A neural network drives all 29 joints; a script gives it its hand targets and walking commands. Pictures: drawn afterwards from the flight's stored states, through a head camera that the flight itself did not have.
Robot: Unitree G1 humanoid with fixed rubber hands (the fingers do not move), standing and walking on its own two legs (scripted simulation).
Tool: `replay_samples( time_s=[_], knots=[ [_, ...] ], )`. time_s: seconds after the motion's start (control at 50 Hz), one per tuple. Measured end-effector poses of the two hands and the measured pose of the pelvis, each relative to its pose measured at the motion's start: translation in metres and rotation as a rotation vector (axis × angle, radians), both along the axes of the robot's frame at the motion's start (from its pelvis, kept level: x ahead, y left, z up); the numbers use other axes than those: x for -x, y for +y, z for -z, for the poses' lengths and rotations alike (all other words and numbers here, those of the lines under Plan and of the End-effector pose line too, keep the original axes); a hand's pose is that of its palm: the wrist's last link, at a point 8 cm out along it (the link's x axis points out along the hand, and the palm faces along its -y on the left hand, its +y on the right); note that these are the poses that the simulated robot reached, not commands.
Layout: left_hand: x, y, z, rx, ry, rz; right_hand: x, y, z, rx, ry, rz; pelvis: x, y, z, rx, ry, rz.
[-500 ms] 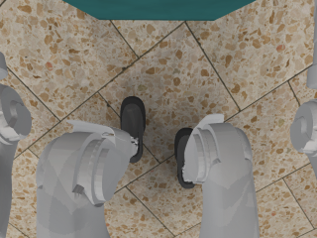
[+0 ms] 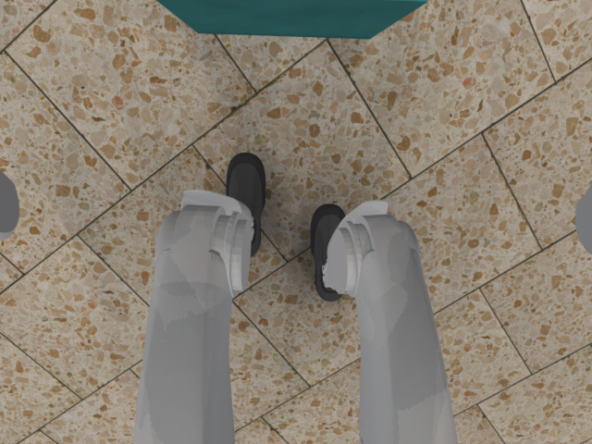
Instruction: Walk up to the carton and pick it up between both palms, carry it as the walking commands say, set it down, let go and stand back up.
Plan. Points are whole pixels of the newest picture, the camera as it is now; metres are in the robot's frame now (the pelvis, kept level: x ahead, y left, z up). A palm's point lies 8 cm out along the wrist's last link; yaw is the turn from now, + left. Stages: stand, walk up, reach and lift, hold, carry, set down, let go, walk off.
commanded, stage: set down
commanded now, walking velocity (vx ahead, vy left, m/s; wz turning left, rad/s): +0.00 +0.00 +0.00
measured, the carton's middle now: out of the picture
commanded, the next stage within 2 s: let go in 0.56 s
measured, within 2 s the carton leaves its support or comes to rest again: neither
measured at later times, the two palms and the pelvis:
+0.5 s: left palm out of the picture +0.60 +0.30 +0.05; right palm out of the picture +0.62 -0.20 +0.06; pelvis +0.03 +0.02 +0.14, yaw +1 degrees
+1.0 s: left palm out of the picture +0.43 +0.30 +0.10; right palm out of the picture +0.48 -0.19 +0.12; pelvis +0.04 +0.01 +0.20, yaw +4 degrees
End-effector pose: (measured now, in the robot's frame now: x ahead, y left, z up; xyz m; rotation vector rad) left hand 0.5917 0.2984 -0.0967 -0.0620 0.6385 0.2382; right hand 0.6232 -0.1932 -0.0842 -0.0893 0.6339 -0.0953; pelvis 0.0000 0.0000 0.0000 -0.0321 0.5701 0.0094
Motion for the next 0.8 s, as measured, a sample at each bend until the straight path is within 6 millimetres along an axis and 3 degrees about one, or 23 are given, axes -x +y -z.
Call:
replay_samples(
  time_s=[0.14,0.36,0.5,0.6,0.7,0.76,0.8],
  knots=[
    [-0.003,0.005,-0.033,-0.016,-0.019,0.023,0.0,0.004,-0.026,0.007,0.005,-0.01,-0.006,0.003,-0.035,0.014,0.011,-0.011],
    [-0.003,0.011,-0.1,-0.056,0.007,0.045,0.005,0.001,-0.089,0.017,0.016,-0.018,-0.024,0.013,-0.104,0.028,-0.018,-0.032],
    [-0.006,0.005,-0.143,-0.062,0.004,0.057,0.007,-0.006,-0.14,0.022,-0.016,-0.028,-0.032,0.019,-0.144,0.033,-0.055,-0.034],
    [0.001,-0.001,-0.144,-0.037,0.077,0.04,0.013,-0.012,-0.148,0.021,0.052,-0.019,-0.036,0.02,-0.158,0.029,-0.021,-0.032],
    [0.011,-0.008,-0.142,-0.072,0.067,0.064,0.02,-0.005,-0.149,0.055,0.042,-0.053,-0.037,0.018,-0.166,0.025,-0.036,-0.03],
    [0.034,-0.007,-0.138,-0.143,0.073,0.097,0.036,-0.001,-0.142,0.112,0.036,-0.101,-0.035,0.017,-0.172,0.018,-0.111,-0.036],
    [0.063,-0.004,-0.134,-0.172,0.111,0.112,0.061,0.002,-0.132,0.144,0.078,-0.132,-0.038,0.015,-0.175,0.013,-0.122,-0.039]
  ],
)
